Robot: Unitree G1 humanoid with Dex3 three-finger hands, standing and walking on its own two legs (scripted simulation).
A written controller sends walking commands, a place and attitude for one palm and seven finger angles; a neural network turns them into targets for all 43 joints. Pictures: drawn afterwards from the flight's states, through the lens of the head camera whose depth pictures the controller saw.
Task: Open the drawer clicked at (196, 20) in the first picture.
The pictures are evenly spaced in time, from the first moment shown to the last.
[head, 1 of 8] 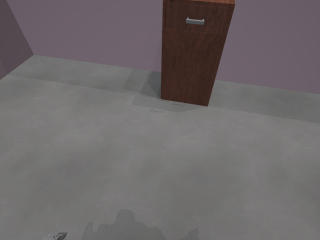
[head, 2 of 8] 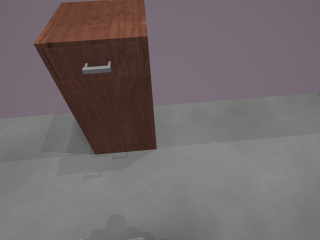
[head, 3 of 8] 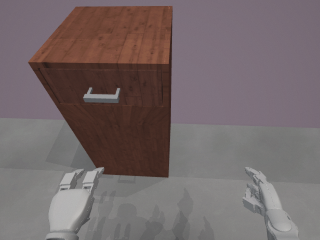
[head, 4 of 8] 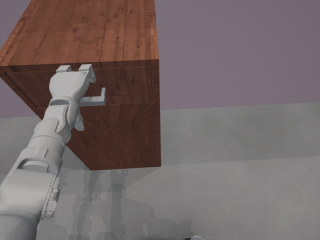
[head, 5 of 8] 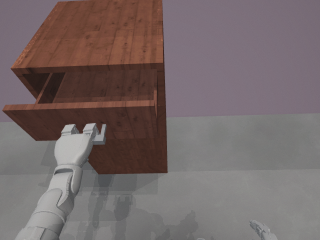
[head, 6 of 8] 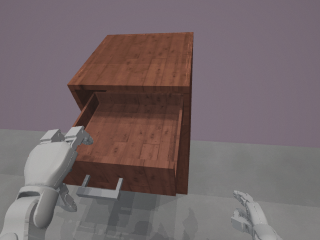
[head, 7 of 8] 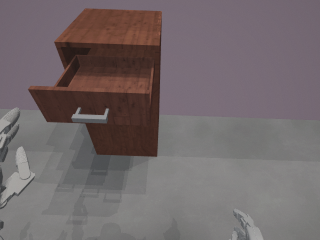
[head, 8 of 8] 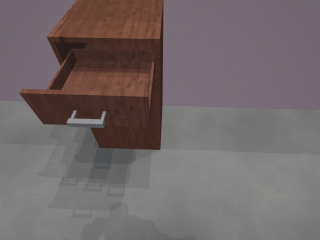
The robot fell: no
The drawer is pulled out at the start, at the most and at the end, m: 0.00 0.30 0.30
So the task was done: yes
